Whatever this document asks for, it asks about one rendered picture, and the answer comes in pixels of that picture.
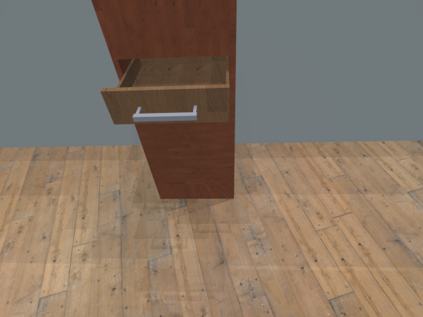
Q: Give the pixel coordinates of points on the handle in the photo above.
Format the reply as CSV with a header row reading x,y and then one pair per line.
x,y
158,117

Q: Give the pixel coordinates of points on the drawer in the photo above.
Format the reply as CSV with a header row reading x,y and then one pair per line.
x,y
172,85

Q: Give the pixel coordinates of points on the cabinet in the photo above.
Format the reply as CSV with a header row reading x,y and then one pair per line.
x,y
187,160

